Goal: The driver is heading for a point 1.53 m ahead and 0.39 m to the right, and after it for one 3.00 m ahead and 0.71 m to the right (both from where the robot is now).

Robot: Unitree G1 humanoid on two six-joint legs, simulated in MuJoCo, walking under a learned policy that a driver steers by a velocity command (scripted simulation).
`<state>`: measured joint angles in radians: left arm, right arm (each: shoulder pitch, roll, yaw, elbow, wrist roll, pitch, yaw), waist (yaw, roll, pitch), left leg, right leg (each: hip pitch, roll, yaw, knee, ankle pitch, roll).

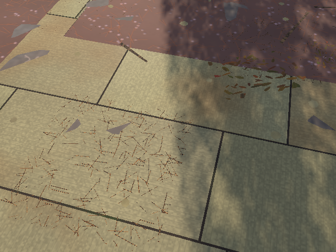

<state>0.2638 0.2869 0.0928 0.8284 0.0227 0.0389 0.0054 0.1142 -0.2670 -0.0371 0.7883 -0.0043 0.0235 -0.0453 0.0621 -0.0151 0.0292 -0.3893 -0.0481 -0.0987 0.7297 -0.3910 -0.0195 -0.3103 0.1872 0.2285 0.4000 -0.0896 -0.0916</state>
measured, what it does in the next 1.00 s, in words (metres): steps on the spot, turning right: left foot, then right foot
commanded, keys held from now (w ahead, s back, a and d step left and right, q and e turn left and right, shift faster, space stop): e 0.54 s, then no key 0.46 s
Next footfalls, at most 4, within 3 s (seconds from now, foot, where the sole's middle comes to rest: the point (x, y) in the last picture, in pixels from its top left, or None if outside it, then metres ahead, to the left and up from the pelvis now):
0.08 left None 0.05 0.12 -0.78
0.58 right None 0.00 -0.08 -0.78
1.04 left None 0.07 0.10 -0.78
1.98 right None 0.06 -0.14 -0.78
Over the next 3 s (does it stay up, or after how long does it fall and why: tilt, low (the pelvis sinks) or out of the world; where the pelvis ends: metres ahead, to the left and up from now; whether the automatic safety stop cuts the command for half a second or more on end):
stays up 0.54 -0.29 -0.02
